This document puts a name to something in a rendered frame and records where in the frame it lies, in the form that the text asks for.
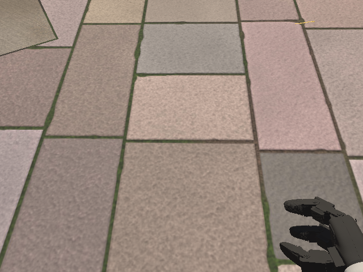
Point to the right robot hand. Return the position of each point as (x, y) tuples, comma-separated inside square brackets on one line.
[(343, 239)]

